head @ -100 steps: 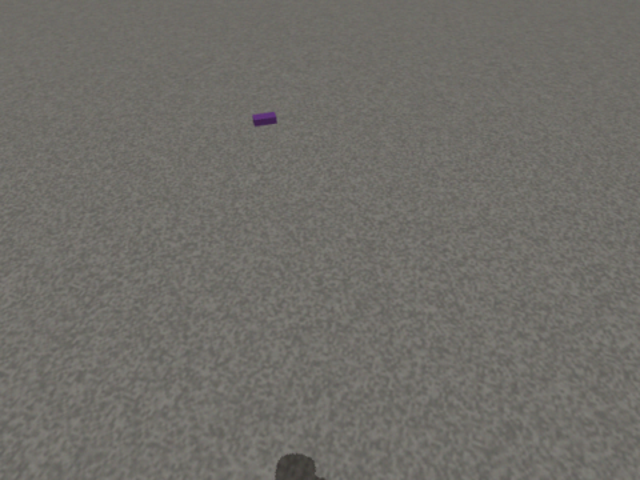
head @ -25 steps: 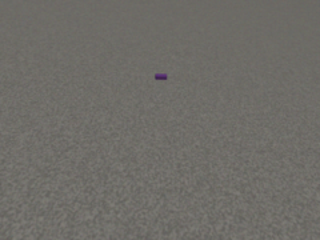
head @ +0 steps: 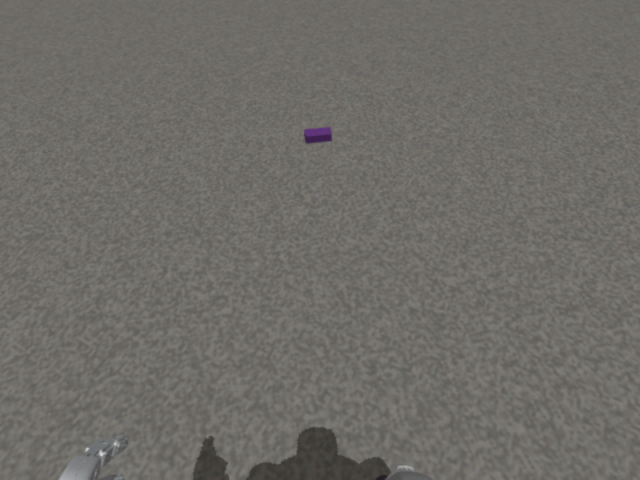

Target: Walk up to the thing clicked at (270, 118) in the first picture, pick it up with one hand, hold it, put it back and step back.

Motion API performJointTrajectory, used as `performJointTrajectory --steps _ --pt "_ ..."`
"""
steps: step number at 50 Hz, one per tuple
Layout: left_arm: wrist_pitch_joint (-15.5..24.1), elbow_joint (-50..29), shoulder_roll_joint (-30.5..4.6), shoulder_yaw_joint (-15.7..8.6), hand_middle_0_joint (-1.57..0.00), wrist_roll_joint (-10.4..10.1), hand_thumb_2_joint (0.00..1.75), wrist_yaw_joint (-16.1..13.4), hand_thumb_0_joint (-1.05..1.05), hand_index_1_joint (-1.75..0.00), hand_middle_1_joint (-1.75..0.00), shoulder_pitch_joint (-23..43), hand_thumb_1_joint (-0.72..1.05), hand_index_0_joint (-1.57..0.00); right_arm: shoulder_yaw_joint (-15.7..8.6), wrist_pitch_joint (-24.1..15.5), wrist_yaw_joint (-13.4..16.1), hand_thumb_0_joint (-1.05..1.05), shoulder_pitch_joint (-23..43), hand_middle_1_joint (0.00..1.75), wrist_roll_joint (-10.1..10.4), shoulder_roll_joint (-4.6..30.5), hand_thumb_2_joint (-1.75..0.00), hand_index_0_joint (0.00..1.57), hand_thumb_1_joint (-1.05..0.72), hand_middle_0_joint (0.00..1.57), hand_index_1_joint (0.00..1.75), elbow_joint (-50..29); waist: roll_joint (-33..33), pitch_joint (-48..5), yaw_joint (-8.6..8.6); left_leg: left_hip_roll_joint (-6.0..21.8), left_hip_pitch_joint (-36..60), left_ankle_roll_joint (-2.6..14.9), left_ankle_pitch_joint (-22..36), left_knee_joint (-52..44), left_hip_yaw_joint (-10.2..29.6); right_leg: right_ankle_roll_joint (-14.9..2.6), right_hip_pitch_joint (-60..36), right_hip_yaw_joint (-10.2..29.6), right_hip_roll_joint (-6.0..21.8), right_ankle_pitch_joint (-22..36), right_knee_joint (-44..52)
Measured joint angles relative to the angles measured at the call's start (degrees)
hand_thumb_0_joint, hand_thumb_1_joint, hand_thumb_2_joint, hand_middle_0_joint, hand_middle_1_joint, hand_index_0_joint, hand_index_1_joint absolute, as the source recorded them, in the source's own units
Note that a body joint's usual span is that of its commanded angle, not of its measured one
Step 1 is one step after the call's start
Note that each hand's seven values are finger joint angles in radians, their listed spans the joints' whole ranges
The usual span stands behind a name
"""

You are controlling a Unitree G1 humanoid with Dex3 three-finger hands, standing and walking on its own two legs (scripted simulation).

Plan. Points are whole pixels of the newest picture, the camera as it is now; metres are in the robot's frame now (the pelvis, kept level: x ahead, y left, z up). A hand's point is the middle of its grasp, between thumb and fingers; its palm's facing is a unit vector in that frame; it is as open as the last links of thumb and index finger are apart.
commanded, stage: walk up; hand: left
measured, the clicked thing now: (318, 135) +1.77 +0.00 -0.72
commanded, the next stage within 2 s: none
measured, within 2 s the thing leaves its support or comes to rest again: neither
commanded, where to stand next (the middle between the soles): +1.44 -0.26 m, yaw +5 degrees
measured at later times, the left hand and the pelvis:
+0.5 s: hand (145, 378) +0.33 +0.30 -0.15, palm faces +0.01 -0.95 -0.31, open 7.4 cm; pelvis +0.31 +0.02 +0.01, yaw +1 degrees
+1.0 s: hand (234, 185) +0.72 +0.19 -0.10, palm faces -0.03 -0.94 -0.35, open 7.4 cm; pelvis +0.57 -0.07 +0.01, yaw +1 degrees
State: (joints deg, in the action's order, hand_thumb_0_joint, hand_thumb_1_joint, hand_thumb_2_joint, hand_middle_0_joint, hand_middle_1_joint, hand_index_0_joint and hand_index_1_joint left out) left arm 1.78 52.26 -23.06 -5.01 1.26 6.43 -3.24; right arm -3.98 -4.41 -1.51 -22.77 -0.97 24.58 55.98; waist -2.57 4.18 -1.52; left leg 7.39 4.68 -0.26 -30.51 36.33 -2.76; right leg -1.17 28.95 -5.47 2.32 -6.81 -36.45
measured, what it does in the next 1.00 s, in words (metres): walks ahead: left foot, then right foot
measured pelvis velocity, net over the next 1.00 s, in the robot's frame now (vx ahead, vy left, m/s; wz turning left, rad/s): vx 0.57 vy -0.07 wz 0.02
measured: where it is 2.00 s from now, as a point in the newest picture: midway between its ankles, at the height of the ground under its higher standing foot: (374, 262)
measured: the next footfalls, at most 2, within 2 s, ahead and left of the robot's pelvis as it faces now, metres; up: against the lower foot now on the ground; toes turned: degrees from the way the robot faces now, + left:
left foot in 0.40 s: +0.43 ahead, +0.12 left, +0.00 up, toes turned +9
right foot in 0.92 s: +0.69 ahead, -0.17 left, +0.00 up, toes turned -4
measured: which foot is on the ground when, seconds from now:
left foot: up 0.00-0.38, down 0.40-0.94, up 0.96-1.00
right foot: down 0.00-0.42, up 0.44-0.90, down 0.92-1.00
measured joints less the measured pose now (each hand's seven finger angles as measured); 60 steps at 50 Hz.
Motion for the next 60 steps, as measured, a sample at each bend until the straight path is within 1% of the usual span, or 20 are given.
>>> performJointTrajectory --steps 3,6,9,12,15,18,20,21,22,25,27,33,38,42,46,48,50,52,56,60 --pt "1.5 -1.5 1.4 0.5 -0.2 -0.8 0.9 -0.9 0.0 -0.3 -0.3 -0.7 0.9 -0.2 0.9 0.0 0.4 0.01 2.6 0.3 0.7 -0.7 -0.89 0.21 -0.9 0.21 0.3 -1.0 1.6 1.3 1.03 -3.3 -12.7 2.0 3.3 26.4 3.4 -0.24 -3.7 -0.1 1.2 -5.4 -2.0" --pt "2.0 -1.9 2.8 1.4 -0.2 -1.4 0.9 -1.8 0.0 -0.3 -0.3 -3.7 0.9 -0.2 1.3 -0.4 0.0 0.01 5.4 0.3 1.5 -0.2 -0.89 0.21 -0.9 0.21 0.3 -2.2 1.7 1.0 2.5 -4.3 -23.7 3.23 9.2 34.2 2.9 -0.03 -11.0 -0.6 1.2 -6.2 3.3" --pt "2.3 -1.1 2.4 1.6 -0.2 -1.2 0.9 -2.2 0.0 -0.3 -0.3 -7.8 0.9 -0.21 0.9 -0.6 -0.8 0.01 8.3 0.3 1.0 0.4 -0.9 0.21 -0.9 0.21 0.3 -4.9 1.4 0.3 3.79 -3.0 -31.6 3.14 13.1 29.2 2.9 -0.18 -16.7 -0.5 -0.3 -7.3 7.6" --pt "2.1 -0.1 1.1 1.6 -0.2 -0.9 0.9 -2.0 0.0 -0.3 -0.3 -11.0 0.9 -0.21 0.3 -0.5 -1.8 0.01 10.4 0.3 0.7 0.7 -0.9 0.21 -0.9 0.21 0.3 -6.7 0.9 -0.3 4.19 -1.1 -36.5 1.66 16.4 18.7 2.3 -0.47 -21.5 -1.3 -1.8 -9.3 10.4" --pt "2.0 0.1 -0.7 1.2 -0.2 -0.5 0.9 -1.6 0.0 -0.3 -0.3 -12.9 0.9 -0.21 -0.1 -0.4 -2.8 0.01 11.6 0.3 0.4 0.7 -0.9 0.2 -0.9 0.21 0.3 -7.2 1.4 -0.7 5.0 -0.2 -37.6 0.53 21.2 5.9 0.7 0.05 -25.1 -2.2 -2.6 -12.3 11.3" --pt "1.9 0.0 -2.7 0.8 -0.2 -0.2 0.9 -1.3 0.0 -0.3 -0.3 -14.5 0.9 -0.21 -0.4 -0.4 -3.2 0.01 11.8 0.3 0.3 0.3 -0.9 0.2 -0.9 0.21 0.3 -6.7 2.7 -1.3 6.13 -1.1 -35.2 0.69 25.7 -0.7 -0.9 1.08 -27.8 -2.5 -2.4 -17.4 9.1" --pt "1.5 0.3 -3.8 0.5 -0.2 0.0 0.9 -1.6 0.01 -0.3 -0.3 -15.6 0.9 -0.21 -0.5 -1.0 -3.1 0.01 11.4 0.3 -0.1 0.0 -0.9 0.21 -0.9 0.21 0.3 -6.7 4.6 -2.1 6.13 -2.9 -32.6 2.16 24.7 -1.0 -2.2 0.9 -27.8 -2.1 -0.7 -22.4 3.4" --pt "1.1 0.7 -4.0 0.3 -0.2 -0.1 0.9 -2.1 0.01 -0.3 -0.3 -15.5 0.9 -0.21 -0.6 -1.4 -2.8 0.01 11.7 0.3 -0.6 -0.5 -0.9 0.21 -0.9 0.21 0.3 -6.8 6.3 -1.6 5.77 -4.2 -32.5 2.91 22.2 1.5 -3.3 -0.23 -26.0 -1.0 1.2 -23.5 -3.0" --pt "0.6 1.1 -3.6 0.3 -0.2 -0.2 0.9 -2.5 0.01 -0.3 -0.3 -15.3 0.9 -0.2 -0.6 -1.9 -2.4 0.01 11.8 0.3 -0.9 -0.6 -0.9 0.21 -0.9 0.21 0.3 -7.3 6.7 -1.1 5.29 -4.6 -32.3 3.31 19.8 3.9 -3.9 -1.02 -22.9 1.5 1.2 -23.4 -11.0" --pt "-0.3 1.5 -2.5 1.9 -0.2 -0.6 0.9 -3.0 0.01 -0.3 -0.3 -14.8 0.9 -0.2 -0.1 -2.2 -1.6 0.0 11.0 0.3 0.2 -1.6 -0.9 0.21 -0.9 0.21 0.3 -7.9 6.2 -0.4 3.3 -4.4 -28.4 3.52 16.5 3.4 -4.2 -2.12 -13.0 6.5 -1.7 -18.7 -28.5" --pt "-0.1 1.5 -2.5 2.2 -0.2 -1.0 0.9 -2.8 0.01 -0.3 -0.3 -14.1 0.9 -0.2 0.7 -2.3 -1.0 0.0 9.4 0.3 0.8 -2.6 -0.89 0.21 -0.9 0.21 0.3 -7.7 7.1 -0.3 2.34 -4.9 -23.8 3.09 16.8 -1.1 -4.8 -1.53 -7.5 7.8 -1.0 -14.0 -31.1" --pt "-0.7 -0.7 -3.2 1.4 -0.2 -1.2 0.9 -1.3 0.0 -0.3 -0.3 -11.1 0.9 -0.2 1.8 -2.9 -0.6 0.01 2.9 0.3 1.0 -3.5 -0.89 0.21 -0.9 0.21 0.3 -5.6 8.1 -0.2 1.28 -5.9 -12.8 2.26 16.7 -11.2 -4.7 0.65 3.3 8.7 3.3 -5.6 -23.7" --pt "-2.1 -1.5 -3.2 0.9 -0.2 -0.5 0.9 0.1 0.0 -0.3 -0.3 -8.5 0.9 -0.2 1.5 -2.7 -0.6 0.01 -0.1 0.3 1.0 -2.6 -0.89 0.21 -0.9 0.21 0.3 -4.4 7.7 -0.2 0.51 -5.9 -6.4 0.62 15.0 -16.0 -4.9 1.31 5.5 7.1 5.4 0.6 -11.8" --pt "-2.5 -1.5 -2.6 0.8 -0.2 -0.2 0.9 0.7 0.0 -0.3 -0.3 -5.7 0.9 -0.2 0.9 -1.9 -0.2 0.01 -1.0 0.3 0.7 -1.3 -0.89 0.21 -0.89 0.21 0.3 -4.2 7.3 -0.2 -0.45 -5.9 -3.2 -1.23 11.6 -16.0 -5.0 0.24 2.4 5.2 5.2 3.4 -1.0" --pt "-1.8 -1.5 -1.0 0.6 -0.2 -0.2 0.9 0.6 0.01 -0.3 -0.3 -3.5 0.9 -0.2 0.3 -1.2 0.4 0.01 -1.7 0.3 0.1 0.5 -0.89 0.21 -0.89 0.21 0.3 -4.1 5.0 -1.5 -1.14 -3.7 -2.2 -3.19 5.0 -10.9 -4.4 -0.73 -3.0 3.3 2.7 0.2 2.7" --pt "-0.5 -1.9 0.6 0.5 -0.2 0.1 0.9 0.1 0.0 -0.3 -0.3 -2.1 0.9 -0.2 0.0 -0.5 1.0 0.01 -0.3 0.3 0.1 1.1 -0.9 0.21 -0.9 0.21 0.3 -3.6 1.5 -0.1 -1.07 0.2 -5.7 -0.63 3.6 0.6 -2.4 -0.87 -4.1 1.0 0.2 -3.4 -0.5" --pt "0.8 -2.9 1.1 0.6 -0.2 -0.3 0.9 -0.5 0.0 -0.3 -0.3 -1.9 0.9 -0.2 0.7 -0.1 1.2 0.01 1.0 0.3 0.4 0.2 -0.9 0.21 -0.9 0.21 0.3 -3.6 2.4 0.7 -0.21 -1.5 -12.2 1.02 4.2 16.1 0.6 -1.54 -5.7 0.9 0.4 -6.3 -2.1" --pt "1.1 -3.4 1.9 1.0 -0.2 -1.1 0.9 -1.2 0.0 -0.3 -0.3 -3.0 0.9 -0.2 1.5 -0.1 0.9 0.01 2.5 0.3 0.7 -0.2 -0.9 0.21 -0.9 0.21 0.3 -3.4 2.9 0.7 0.82 -3.4 -18.7 1.86 6.5 26.1 1.7 -1.99 -9.1 1.0 0.5 -6.7 0.5" --pt "1.3 -3.1 2.5 1.5 -0.2 -1.5 0.9 -2.4 0.0 -0.3 -0.3 -7.2 0.9 -0.21 1.6 -0.3 0.2 0.01 5.2 0.3 1.1 -0.1 -0.9 0.21 -0.9 0.21 0.3 -5.1 1.8 0.4 2.11 -3.1 -28.2 2.38 13.9 26.1 3.1 -2.73 -16.0 0.8 -1.6 -5.8 8.1" --pt "1.2 -2.5 2.1 1.6 -0.2 -1.1 0.9 -2.7 0.0 -0.3 -0.3 -11.0 0.9 -0.21 0.8 0.5 -0.5 0.01 6.9 0.3 0.9 0.3 -0.9 0.21 -0.9 0.21 0.3 -6.3 -0.1 0.6 2.43 -2.1 -34.3 1.53 20.2 20.2 4.4 -3.6 -21.1 -0.4 -4.7 -6.7 12.3"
